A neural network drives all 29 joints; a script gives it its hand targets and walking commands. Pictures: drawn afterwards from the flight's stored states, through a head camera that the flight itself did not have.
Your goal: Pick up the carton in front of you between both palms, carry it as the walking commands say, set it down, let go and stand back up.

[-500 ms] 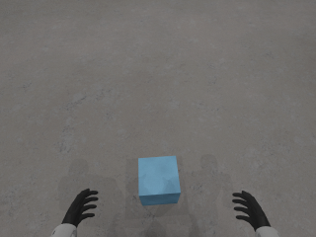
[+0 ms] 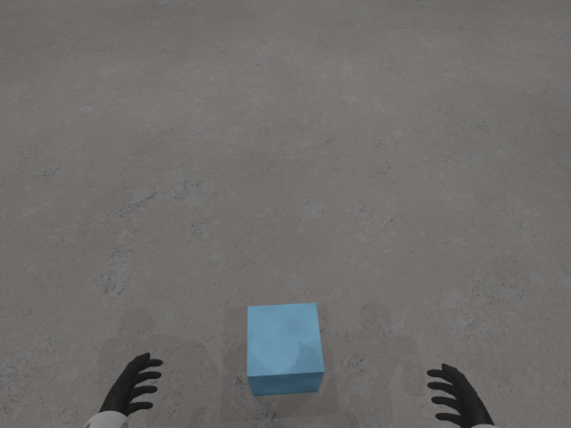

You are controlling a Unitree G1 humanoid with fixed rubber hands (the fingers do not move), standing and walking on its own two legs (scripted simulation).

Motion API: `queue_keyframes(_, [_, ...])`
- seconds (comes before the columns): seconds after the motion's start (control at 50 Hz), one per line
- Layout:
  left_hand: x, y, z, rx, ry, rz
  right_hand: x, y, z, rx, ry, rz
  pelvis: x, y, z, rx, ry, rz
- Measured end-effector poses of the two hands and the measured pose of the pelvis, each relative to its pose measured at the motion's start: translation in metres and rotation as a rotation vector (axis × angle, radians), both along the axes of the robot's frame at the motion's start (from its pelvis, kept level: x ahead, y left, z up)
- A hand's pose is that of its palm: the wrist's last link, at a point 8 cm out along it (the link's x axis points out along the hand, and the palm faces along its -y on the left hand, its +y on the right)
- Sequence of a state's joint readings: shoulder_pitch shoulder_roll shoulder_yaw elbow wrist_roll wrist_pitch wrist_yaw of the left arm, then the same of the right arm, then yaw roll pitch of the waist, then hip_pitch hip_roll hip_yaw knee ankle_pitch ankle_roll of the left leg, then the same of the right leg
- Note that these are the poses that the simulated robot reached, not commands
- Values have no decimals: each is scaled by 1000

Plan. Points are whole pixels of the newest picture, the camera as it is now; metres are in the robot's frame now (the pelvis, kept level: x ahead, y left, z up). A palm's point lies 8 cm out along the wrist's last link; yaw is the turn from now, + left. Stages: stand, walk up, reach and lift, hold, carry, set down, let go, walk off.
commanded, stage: stand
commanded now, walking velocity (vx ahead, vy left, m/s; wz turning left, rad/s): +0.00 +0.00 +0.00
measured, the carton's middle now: (283, 350) +0.42 +0.03 -0.65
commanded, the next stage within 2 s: none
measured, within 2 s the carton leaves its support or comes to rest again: neither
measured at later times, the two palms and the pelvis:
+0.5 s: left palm out of the picture +0.12 +0.31 -0.10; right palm out of the picture +0.12 -0.27 -0.09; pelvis +0.00 +0.02 +0.00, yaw +0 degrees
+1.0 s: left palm out of the picture +0.07 +0.32 -0.10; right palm out of the picture +0.09 -0.29 -0.09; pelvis -0.02 +0.02 +0.00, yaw +0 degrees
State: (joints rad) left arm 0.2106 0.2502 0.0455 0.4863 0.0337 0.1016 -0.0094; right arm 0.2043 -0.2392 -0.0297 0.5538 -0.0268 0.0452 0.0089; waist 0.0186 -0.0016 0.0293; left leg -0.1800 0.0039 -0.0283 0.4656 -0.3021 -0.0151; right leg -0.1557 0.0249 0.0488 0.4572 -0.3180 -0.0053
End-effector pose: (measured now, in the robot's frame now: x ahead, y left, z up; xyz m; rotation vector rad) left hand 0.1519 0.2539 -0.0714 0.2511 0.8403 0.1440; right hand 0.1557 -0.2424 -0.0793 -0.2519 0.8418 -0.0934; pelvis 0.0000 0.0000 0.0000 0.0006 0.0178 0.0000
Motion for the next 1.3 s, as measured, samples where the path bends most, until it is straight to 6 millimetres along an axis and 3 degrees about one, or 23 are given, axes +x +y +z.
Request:
queue_keyframes(0.12, [-19, 34, -14, 72, 68, 23, -9, -22, -3, -90, 61, -25, -1, 4, -2, -7, 12, 4])
queue_keyframes(0.24, [-29, 47, -21, 79, 104, 31, -12, -34, 2, -147, 77, -34, 0, 11, -2, -9, 13, 4])
queue_keyframes(0.48, [-30, 55, -26, 83, 130, 9, -32, -26, -5, -145, 132, -48, -1, 21, -1, -8, -3, -2])
queue_keyframes(0.72, [-51, 69, -24, 119, 183, 14, -60, -27, -16, -139, 179, -65, -11, 24, 0, -2, -25, -1])
queue_keyframes(1.1, [-98, 66, -29, 113, 269, 66, -76, -47, -15, -152, 221, -60, -25, 13, 4, 3, -47, 9])
queue_keyframes(1.3, [-100, 66, -26, 123, 272, 79, -81, -51, -19, -147, 252, -58, -25, 9, 5, 2, -56, 14])
